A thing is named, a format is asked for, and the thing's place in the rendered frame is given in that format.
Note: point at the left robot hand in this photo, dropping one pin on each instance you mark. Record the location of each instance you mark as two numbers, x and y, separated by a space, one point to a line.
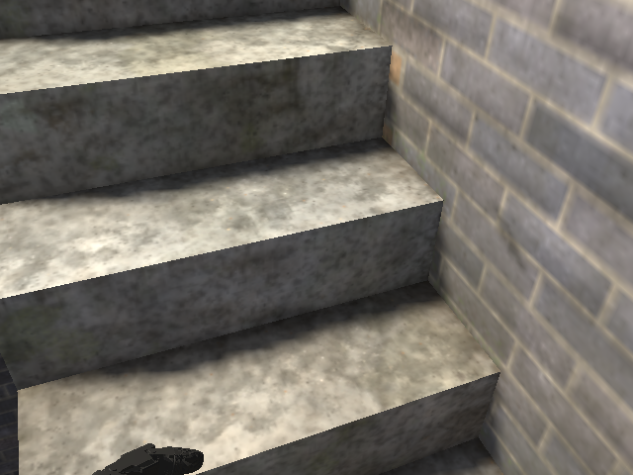
148 460

